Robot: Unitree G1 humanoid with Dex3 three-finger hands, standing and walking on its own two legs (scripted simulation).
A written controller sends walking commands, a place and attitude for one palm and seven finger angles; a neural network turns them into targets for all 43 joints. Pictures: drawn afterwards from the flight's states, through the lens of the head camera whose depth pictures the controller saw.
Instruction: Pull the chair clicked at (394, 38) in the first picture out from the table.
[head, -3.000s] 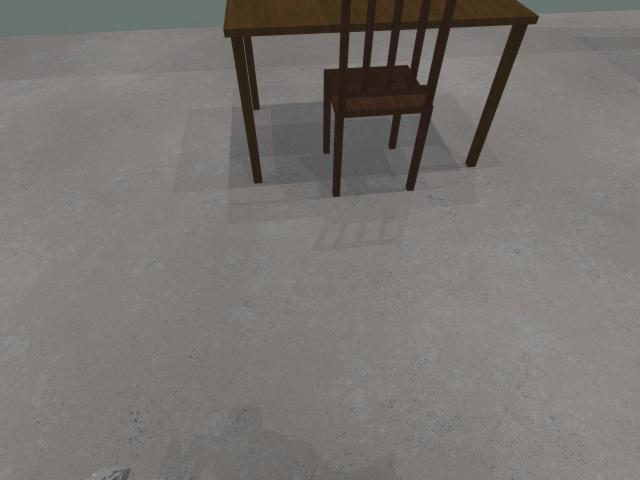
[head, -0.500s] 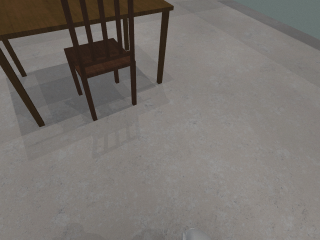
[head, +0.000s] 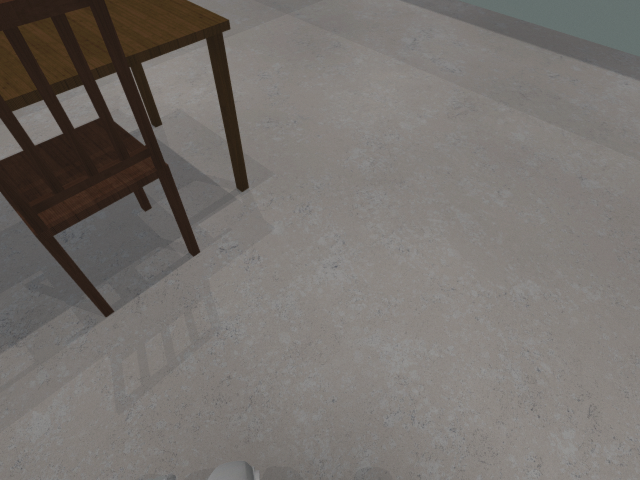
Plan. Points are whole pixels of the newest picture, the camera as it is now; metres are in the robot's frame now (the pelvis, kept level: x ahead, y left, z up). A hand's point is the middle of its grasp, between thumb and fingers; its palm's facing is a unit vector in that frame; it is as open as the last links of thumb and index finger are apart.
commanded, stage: walk to a spot facing it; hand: left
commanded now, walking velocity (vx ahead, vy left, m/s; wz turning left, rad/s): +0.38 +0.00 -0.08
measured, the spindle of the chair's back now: (57, 111) +0.87 +0.62 -0.05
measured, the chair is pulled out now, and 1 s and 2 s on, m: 0.00 0.00 0.00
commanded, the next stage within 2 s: turn to face it in 0.70 s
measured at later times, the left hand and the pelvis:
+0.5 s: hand (168, 421) +0.23 +0.24 -0.17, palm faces -0.02 -0.99 -0.13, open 7.3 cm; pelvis +0.21 +0.07 +0.01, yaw -7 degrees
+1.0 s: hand (271, 249) +0.56 +0.11 -0.15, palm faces -0.22 -0.95 -0.21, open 7.2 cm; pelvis +0.41 -0.04 +0.00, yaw -13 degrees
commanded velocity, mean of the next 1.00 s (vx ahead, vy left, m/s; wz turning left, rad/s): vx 0.25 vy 0.00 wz -0.12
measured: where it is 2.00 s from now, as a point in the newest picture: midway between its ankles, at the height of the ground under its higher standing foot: (340, 395)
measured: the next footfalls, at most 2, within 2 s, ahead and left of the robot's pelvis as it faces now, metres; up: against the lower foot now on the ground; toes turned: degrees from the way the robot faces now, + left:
left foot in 0.24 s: +0.24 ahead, +0.15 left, +0.00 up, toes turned +9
right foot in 0.80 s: +0.47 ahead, -0.13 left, +0.00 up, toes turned -23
